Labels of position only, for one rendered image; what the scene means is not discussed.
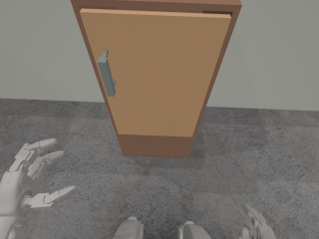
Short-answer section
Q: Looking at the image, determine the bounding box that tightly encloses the robot left hand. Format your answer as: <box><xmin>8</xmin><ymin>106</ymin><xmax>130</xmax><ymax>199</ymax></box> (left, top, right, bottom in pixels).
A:
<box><xmin>0</xmin><ymin>138</ymin><xmax>78</xmax><ymax>217</ymax></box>

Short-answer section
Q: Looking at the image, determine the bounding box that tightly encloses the robot left thigh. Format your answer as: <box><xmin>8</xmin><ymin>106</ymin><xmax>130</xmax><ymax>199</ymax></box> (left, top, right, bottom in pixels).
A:
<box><xmin>112</xmin><ymin>219</ymin><xmax>144</xmax><ymax>239</ymax></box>

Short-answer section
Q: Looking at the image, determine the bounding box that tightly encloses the handle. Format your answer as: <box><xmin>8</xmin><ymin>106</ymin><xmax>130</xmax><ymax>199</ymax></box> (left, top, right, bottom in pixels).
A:
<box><xmin>98</xmin><ymin>49</ymin><xmax>116</xmax><ymax>97</ymax></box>

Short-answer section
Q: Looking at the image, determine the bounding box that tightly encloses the robot right hand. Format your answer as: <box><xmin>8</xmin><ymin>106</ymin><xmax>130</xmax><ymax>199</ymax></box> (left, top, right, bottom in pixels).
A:
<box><xmin>239</xmin><ymin>204</ymin><xmax>276</xmax><ymax>239</ymax></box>

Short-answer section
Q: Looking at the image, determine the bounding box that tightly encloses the cupboard door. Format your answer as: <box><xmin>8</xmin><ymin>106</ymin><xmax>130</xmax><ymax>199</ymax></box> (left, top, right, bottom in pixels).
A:
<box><xmin>80</xmin><ymin>8</ymin><xmax>231</xmax><ymax>137</ymax></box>

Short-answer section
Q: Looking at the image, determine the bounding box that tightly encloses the robot left forearm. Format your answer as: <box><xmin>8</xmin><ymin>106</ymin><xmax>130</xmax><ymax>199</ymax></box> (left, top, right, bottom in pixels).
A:
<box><xmin>0</xmin><ymin>214</ymin><xmax>28</xmax><ymax>239</ymax></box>

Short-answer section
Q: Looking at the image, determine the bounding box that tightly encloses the robot right shin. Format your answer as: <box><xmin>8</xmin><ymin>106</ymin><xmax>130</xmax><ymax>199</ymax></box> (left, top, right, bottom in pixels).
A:
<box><xmin>183</xmin><ymin>221</ymin><xmax>194</xmax><ymax>226</ymax></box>

